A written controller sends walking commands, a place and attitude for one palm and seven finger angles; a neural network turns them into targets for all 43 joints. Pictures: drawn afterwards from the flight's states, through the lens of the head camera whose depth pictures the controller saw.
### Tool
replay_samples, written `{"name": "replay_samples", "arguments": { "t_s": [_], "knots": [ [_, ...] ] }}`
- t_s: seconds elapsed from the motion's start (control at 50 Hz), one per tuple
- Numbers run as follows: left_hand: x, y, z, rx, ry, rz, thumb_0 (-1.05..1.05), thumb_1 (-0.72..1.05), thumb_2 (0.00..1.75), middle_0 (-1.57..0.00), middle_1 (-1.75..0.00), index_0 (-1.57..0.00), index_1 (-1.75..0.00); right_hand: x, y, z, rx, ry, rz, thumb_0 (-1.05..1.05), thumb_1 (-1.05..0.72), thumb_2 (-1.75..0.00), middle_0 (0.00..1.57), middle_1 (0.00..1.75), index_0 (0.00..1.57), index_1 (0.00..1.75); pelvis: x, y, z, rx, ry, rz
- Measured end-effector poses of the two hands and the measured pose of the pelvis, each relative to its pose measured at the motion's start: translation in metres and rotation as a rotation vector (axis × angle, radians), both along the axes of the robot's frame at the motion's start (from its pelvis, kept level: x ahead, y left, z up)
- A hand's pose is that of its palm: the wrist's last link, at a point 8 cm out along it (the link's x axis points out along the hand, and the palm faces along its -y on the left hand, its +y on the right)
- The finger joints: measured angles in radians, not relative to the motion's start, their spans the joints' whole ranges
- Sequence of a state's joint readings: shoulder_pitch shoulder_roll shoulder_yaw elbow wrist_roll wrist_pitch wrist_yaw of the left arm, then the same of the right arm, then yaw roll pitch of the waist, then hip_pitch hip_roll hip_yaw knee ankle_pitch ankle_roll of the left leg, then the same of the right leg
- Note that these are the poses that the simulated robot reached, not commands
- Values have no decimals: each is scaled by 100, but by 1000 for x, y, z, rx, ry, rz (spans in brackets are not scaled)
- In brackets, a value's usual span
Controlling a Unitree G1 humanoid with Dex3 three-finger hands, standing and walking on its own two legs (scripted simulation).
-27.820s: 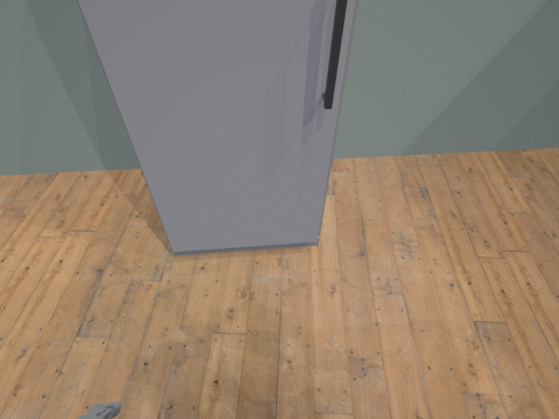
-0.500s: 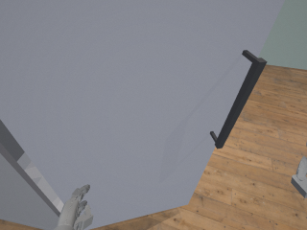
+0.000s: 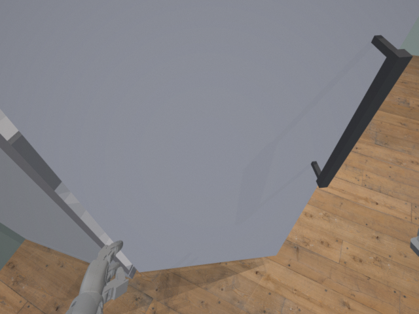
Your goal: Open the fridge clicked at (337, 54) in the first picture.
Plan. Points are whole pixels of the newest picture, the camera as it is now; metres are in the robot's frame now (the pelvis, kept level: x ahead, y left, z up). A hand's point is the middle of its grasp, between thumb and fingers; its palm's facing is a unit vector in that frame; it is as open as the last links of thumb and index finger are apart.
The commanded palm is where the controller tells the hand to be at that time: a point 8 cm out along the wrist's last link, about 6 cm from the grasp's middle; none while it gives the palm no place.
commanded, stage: step back with the hand held close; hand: right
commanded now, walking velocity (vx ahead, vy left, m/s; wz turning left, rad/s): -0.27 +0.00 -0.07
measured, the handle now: (345, 127) +0.41 -0.22 +0.15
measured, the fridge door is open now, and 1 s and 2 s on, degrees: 65 65 65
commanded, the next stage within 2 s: stop stepping back and stand still in 0.98 s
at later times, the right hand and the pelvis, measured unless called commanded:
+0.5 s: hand out of the picture +0.13 -0.29 +0.15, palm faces +0.44 +0.81 -0.38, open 7.4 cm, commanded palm +0.05 -0.33 +0.18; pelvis -0.08 -0.02 -0.01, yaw -2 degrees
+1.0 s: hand out of the picture +0.03 -0.29 +0.16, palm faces +0.39 +0.83 -0.41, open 7.4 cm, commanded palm -0.04 -0.33 +0.18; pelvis -0.18 -0.03 -0.01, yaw -1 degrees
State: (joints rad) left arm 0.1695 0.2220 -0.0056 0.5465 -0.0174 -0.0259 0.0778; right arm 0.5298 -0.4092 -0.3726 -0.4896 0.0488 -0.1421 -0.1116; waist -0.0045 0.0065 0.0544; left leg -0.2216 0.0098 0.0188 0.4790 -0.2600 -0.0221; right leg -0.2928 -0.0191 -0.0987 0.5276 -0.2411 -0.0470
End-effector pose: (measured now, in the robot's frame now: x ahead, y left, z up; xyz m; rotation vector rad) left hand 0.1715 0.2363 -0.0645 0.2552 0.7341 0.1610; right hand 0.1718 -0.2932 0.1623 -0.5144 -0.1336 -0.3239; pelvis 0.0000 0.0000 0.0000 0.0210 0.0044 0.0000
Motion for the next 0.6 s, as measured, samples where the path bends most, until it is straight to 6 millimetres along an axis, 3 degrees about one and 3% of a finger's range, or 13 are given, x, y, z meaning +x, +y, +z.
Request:
{"name": "replay_samples", "arguments": {
  "t_s": [0.2, 0.34, 0.48, 0.6],
  "knots": [
    [-35, -23, -10, -13, -6, -56, 1, 90, 90, -21, -30, -20, -30, -51, -23, 23, -105, -113, -54, 2, -88, -90, 21, 30, 21, 31, -30, -9, -9, -2, -8, -18],
    [-59, -32, -20, -43, 6, -80, 1, 90, 90, -21, -30, -20, -30, -79, -21, 12, -21, -131, -101, 1, -89, -90, 21, 30, 21, 31, -54, -9, -10, 22, -14, -33],
    [-87, -29, -11, 44, 15, -46, 1, 90, 90, -21, -30, -20, -30, -86, -30, 1, 18, -187, -31, 1, -88, -90, 21, 30, 21, 31, -73, -22, -15, 14, -20, -37],
    [-107, -38, 3, 32, -16, -52, 1, 90, 90, -21, -30, -20, -30, -103, -42, 27, -71, -212, -20, 2, -88, -90, 21, 30, 21, 31, -95, -26, -4, 48, -4, -29]
  ]
}}
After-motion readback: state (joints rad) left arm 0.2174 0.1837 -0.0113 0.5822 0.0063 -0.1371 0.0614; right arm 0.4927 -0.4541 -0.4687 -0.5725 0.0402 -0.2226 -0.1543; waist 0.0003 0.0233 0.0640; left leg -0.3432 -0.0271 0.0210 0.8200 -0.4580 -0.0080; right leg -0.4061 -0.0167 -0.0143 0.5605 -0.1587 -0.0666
